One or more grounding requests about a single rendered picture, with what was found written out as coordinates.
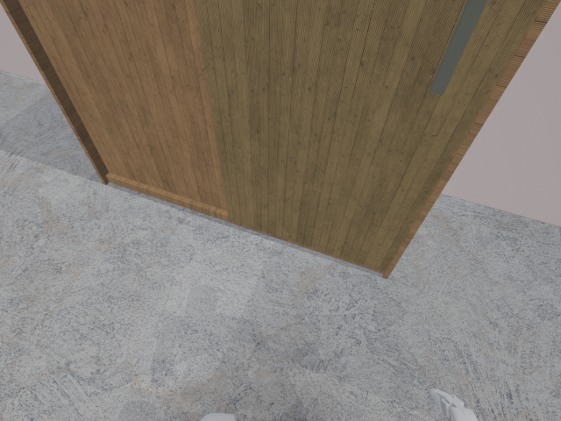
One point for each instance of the handle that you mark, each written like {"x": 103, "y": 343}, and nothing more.
{"x": 459, "y": 40}

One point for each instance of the robot right hand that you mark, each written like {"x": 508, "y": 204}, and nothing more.
{"x": 451, "y": 406}

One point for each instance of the wardrobe door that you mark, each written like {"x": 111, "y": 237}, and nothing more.
{"x": 136, "y": 75}
{"x": 326, "y": 129}

